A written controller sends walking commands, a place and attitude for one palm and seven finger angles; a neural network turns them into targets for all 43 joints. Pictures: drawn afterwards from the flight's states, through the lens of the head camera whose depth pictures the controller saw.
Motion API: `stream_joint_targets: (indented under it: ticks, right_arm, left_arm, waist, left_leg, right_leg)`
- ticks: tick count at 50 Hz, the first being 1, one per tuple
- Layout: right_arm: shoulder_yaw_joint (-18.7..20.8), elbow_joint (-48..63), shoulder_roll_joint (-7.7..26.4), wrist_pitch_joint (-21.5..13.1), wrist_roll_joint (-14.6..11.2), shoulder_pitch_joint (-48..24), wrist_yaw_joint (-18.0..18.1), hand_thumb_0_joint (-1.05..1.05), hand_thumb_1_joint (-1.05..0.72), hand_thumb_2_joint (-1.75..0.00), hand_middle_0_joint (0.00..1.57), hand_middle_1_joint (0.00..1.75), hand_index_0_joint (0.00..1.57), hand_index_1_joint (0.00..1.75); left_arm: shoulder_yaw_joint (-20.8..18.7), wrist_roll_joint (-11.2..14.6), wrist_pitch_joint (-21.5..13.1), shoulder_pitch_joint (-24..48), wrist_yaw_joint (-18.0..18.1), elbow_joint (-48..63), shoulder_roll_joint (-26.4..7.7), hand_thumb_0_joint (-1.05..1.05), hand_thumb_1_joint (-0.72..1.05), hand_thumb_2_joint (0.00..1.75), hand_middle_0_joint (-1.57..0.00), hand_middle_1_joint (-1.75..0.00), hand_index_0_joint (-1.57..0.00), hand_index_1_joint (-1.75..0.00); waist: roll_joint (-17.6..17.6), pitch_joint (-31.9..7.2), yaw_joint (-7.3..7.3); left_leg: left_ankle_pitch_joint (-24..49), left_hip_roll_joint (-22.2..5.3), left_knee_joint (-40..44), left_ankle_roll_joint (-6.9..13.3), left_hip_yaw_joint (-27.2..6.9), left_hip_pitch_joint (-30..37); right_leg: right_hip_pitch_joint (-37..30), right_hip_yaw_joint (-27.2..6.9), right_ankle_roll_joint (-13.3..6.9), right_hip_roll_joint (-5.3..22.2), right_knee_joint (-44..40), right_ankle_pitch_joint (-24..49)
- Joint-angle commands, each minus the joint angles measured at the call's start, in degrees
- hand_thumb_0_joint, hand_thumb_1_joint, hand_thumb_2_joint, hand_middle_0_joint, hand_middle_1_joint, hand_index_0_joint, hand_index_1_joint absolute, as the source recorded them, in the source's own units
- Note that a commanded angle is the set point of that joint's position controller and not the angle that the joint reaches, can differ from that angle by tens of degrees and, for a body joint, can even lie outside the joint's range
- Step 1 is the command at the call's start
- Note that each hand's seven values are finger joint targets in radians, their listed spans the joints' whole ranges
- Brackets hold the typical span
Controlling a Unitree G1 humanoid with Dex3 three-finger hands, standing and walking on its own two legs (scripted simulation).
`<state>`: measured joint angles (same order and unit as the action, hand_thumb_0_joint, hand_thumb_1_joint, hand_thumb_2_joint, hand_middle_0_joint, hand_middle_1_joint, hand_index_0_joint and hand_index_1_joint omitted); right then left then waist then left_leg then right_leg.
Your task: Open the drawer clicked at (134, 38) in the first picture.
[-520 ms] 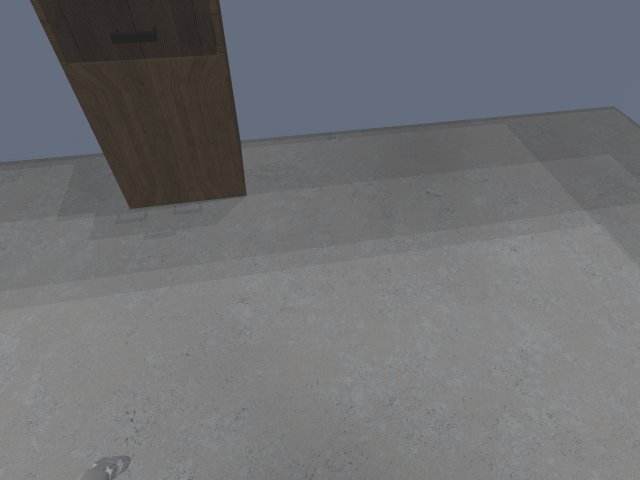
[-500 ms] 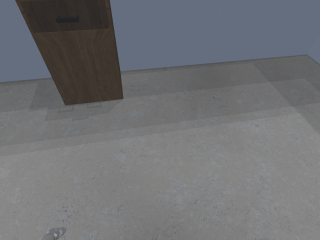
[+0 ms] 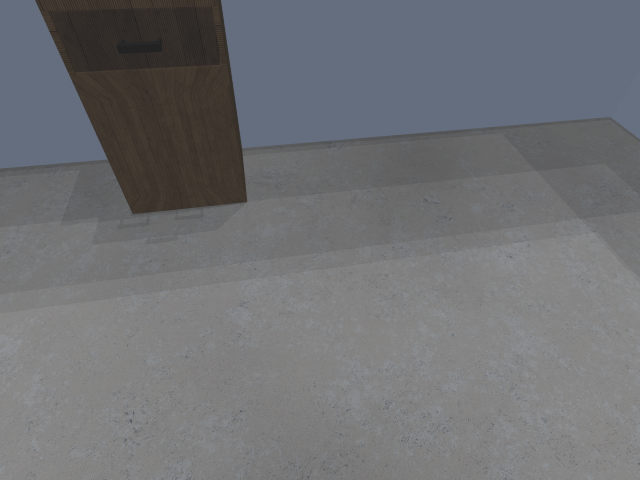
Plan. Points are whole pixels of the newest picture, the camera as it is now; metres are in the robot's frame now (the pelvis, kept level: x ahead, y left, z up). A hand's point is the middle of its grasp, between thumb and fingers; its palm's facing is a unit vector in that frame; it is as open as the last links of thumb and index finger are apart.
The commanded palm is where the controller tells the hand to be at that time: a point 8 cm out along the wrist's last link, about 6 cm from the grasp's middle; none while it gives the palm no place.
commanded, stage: stand and wait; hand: left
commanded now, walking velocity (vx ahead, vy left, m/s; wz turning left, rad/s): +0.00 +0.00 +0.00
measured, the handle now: (140, 44) +1.31 +0.65 -0.03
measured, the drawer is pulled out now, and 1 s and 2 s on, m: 0.00 0.00 0.00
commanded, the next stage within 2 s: look at it before walking up in 0.56 s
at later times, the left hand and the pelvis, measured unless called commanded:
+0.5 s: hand out of the picture +0.05 +0.23 -0.15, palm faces -0.04 -0.94 -0.33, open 7.4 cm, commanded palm none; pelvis -0.02 -0.01 +0.00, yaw +0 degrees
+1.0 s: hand out of the picture +0.06 +0.23 -0.15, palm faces -0.05 -0.94 -0.33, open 7.4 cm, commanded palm none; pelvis -0.01 -0.01 +0.00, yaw +0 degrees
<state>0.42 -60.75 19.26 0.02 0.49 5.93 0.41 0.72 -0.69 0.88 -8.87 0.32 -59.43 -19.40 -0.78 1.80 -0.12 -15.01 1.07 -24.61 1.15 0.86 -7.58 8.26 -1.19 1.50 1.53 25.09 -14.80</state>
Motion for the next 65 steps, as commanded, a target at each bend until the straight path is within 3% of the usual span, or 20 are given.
stream_joint_targets:
  ticks: [1,7,25,36,42,61,63,65]
  right_arm:
    - [2.1,3.7,11.8,-1.9,0.0,-3.7,0.5,0.0,-0.9,-0.9,0.2,0.3,0.2,0.3]
    - [1.9,2.4,12.0,-1.9,0.0,-3.0,0.3,0.0,-0.9,-0.9,0.2,0.3,0.2,0.3]
    - [1.9,0.5,11.9,-1.8,0.0,-1.7,0.1,0.0,-0.9,-0.9,0.2,0.3,0.2,0.3]
    - [1.8,0.2,11.9,-2.1,0.0,-1.8,0.2,0.0,-0.9,-0.9,0.2,0.3,0.2,0.3]
    - [1.7,0.2,11.9,-1.9,0.0,-2.2,0.2,0.0,-0.9,-0.9,0.2,0.3,0.2,0.3]
    - [1.6,0.5,12.2,-2.1,-0.1,-3.1,0.4,0.0,-0.9,-0.9,0.2,0.3,0.2,0.3]
    - [0.1,-0.7,5.8,-1.2,0.3,0.1,0.0,0.0,-0.9,-0.9,0.2,0.3,0.2,0.3]
    - [0.1,-0.6,5.0,-0.4,0.5,1.3,-0.3,0.0,-0.9,-0.9,0.2,0.3,0.2,0.3]
  left_arm:
    - [-2.7,0.1,-2.0,3.4,0.6,3.6,-11.7,0.0,0.9,0.9,-0.2,-0.3,-0.2,-0.3]
    - [-2.6,0.1,-2.1,3.4,0.4,2.4,-11.8,0.0,0.9,0.9,-0.2,-0.3,-0.2,-0.3]
    - [-2.5,-0.1,-2.2,3.4,0.3,1.3,-11.7,0.0,0.9,0.9,-0.2,-0.3,-0.2,-0.3]
    - [-2.5,0.0,-2.4,3.2,0.4,0.9,-11.7,0.0,0.9,0.9,-0.2,-0.3,-0.2,-0.3]
    - [-2.4,0.0,-2.4,3.3,0.4,0.8,-11.8,0.0,0.9,0.9,-0.2,-0.3,-0.2,-0.3]
    - [-2.5,0.0,-2.5,3.8,0.4,0.9,-12.0,0.0,0.9,0.9,-0.2,-0.3,-0.2,-0.3]
    - [-1.4,0.1,-1.6,0.3,0.7,-0.6,-5.9,0.0,0.9,0.9,-0.2,-0.3,-0.2,-0.3]
    - [-1.6,-0.2,-0.8,-2.2,0.5,-0.7,-5.5,0.0,0.9,0.9,-0.2,-0.3,-0.2,-0.3]
  waist:
    - [0.5,-4.1,0.06]
    - [0.2,-2.7,0.05]
    - [-0.3,-1.5,0.04]
    - [0.6,-4.5,0.14]
    - [0.1,-2.5,0.07]
    - [0.4,-4.7,0.04]
    - [0.1,-5.8,-0.04]
    - [0.3,-3.2,-0.74]
  left_leg:
    - [13.2,-7.6,4.7,1.3,-5.4,1.0]
    - [8.4,-7.5,6.3,1.1,-5.9,-0.3]
    - [3.4,-7.6,7.6,0.9,-6.6,-1.4]
    - [9.5,-8.1,6.6,0.7,-5.9,0.7]
    - [8.9,-8.0,6.8,0.6,-5.8,0.3]
    - [14.2,-8.4,6.7,0.5,-5.2,2.5]
    - [10.5,-7.7,5.3,-0.2,-4.8,1.3]
    - [0.3,-6.9,3.8,0.5,-5.5,-2.9]
  right_leg:
    - [-0.6,-3.9,-3.0,5.3,-3.8,12.7]
    - [0.2,-4.6,-3.0,5.2,-5.7,8.1]
    - [2.8,-5.9,-3.1,5.0,-7.5,1.8]
    - [0.7,-5.2,-3.1,5.2,-6.2,9.2]
    - [1.5,-5.6,-3.1,5.2,-6.8,9.0]
    - [-0.8,-5.0,-3.0,5.2,-6.0,14.7]
    - [-2.2,-3.4,-1.9,5.3,-4.9,9.4]
    - [-0.7,-3.4,-1.9,5.1,-4.6,-3.6]
